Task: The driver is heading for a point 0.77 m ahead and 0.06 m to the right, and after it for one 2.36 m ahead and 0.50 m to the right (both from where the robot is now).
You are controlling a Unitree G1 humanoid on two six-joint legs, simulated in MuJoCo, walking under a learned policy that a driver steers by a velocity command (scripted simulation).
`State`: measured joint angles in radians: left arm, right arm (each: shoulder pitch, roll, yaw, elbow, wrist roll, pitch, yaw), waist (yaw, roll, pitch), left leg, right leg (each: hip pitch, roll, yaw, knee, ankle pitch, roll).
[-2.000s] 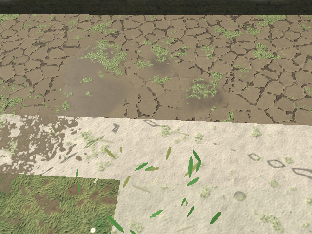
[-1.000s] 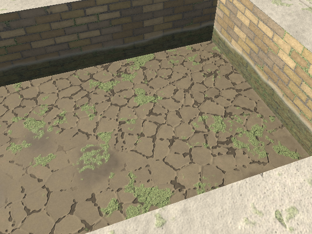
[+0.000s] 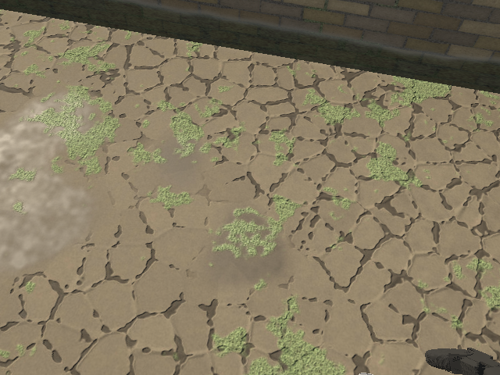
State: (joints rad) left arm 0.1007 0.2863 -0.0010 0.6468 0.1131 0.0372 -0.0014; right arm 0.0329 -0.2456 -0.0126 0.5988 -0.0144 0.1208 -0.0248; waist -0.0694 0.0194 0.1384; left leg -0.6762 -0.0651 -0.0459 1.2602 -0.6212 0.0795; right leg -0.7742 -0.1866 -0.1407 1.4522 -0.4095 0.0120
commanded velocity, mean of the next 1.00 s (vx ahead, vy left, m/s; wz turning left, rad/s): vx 1.00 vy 0.00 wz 0.00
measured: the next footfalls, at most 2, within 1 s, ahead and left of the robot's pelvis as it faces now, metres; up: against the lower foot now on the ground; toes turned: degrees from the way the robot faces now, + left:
left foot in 0.38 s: +0.00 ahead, +0.15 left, +0.00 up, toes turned +12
right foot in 0.76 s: -0.23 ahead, +0.01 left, +0.00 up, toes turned +7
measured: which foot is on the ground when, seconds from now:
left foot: down 0.00-0.24, up 0.26-0.36, down 0.38-0.72, up 0.74-0.98, down 1.00-1.00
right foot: down 0.00-0.40, up 0.42-0.74, down 0.76-1.00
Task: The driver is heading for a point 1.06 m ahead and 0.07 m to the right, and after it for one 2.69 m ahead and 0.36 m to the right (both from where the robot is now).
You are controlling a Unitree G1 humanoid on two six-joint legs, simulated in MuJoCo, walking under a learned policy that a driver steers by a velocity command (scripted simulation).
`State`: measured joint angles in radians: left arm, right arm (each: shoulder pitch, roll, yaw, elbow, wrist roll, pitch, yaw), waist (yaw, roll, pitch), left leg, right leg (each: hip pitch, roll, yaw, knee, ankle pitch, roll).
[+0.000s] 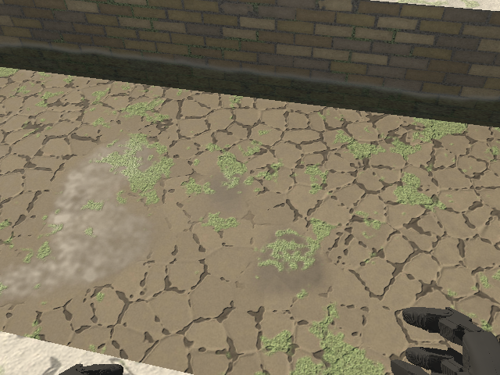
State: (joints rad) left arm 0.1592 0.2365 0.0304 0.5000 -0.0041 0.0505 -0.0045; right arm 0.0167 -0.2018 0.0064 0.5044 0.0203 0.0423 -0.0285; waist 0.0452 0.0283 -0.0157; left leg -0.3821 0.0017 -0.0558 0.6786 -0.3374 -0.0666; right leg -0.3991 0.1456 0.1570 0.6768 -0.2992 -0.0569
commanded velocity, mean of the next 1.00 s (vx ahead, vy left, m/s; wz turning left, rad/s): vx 1.00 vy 0.00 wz -0.13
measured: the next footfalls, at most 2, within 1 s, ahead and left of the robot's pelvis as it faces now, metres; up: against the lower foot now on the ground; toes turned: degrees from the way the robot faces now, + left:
right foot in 0.34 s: -0.03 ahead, -0.16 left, +0.00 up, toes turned -21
left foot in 0.94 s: +0.26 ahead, -0.06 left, +0.00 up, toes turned -7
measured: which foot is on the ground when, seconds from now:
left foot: down 0.00-0.34, up 0.36-0.92, down 0.94-1.00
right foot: down 0.00-0.02, up 0.04-0.32, down 0.34-0.94, up 0.96-1.00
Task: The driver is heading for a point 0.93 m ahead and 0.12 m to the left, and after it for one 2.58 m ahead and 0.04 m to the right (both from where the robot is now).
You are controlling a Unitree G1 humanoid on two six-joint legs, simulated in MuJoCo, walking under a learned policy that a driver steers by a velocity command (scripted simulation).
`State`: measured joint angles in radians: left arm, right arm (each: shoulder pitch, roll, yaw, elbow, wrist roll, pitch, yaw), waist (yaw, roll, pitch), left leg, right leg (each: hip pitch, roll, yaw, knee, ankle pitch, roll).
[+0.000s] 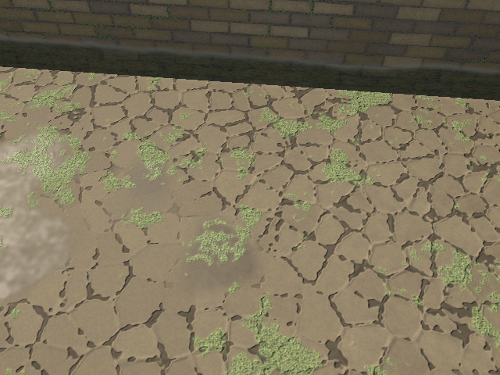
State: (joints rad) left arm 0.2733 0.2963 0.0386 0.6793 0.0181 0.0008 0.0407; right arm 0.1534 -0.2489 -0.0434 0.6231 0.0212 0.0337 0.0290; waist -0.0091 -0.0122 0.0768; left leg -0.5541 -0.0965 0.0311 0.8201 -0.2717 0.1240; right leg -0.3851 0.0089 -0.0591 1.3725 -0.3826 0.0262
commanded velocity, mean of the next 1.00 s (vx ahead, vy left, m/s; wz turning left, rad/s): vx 1.00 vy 0.00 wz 0.35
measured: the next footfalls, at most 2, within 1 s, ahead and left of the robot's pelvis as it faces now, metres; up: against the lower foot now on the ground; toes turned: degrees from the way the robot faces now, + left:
right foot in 0.24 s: +0.14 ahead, -0.10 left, +0.00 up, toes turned +24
left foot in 0.50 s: +0.13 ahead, +0.16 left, +0.00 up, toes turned +23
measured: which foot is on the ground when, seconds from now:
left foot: down 0.00-0.28, up 0.30-0.48, down 0.50-1.00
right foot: up 0.00-0.22, down 0.24-1.00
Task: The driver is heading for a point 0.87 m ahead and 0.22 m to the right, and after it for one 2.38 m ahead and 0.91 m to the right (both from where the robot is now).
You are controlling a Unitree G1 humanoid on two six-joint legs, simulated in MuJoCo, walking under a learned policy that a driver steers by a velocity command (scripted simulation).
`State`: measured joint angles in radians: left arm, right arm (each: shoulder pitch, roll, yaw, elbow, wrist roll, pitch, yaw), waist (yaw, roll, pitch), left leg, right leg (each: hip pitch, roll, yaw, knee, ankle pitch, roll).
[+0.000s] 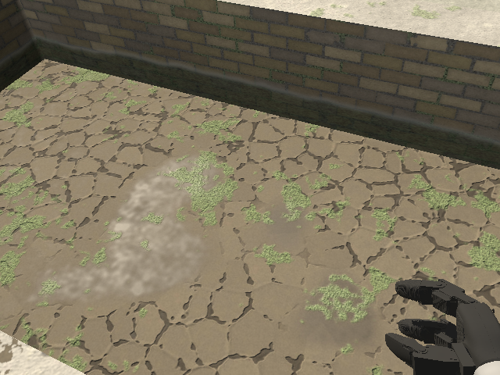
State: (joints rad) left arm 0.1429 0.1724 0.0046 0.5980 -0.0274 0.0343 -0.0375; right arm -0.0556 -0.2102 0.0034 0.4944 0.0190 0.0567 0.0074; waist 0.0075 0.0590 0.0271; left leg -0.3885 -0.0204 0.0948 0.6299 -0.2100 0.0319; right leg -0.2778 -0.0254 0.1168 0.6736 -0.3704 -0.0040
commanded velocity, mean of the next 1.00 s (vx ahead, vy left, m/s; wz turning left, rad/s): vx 1.00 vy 0.00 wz -0.57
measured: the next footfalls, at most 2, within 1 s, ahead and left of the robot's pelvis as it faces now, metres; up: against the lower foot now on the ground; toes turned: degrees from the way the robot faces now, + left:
right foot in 0.78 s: -0.03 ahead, -0.18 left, +0.00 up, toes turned -31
left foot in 0.96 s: +0.07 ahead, +0.02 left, +0.00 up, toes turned -26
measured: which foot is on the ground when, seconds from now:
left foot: down 0.00-0.82, up 0.84-0.94, down 0.96-1.00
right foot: down 0.00-0.52, up 0.54-0.76, down 0.78-1.00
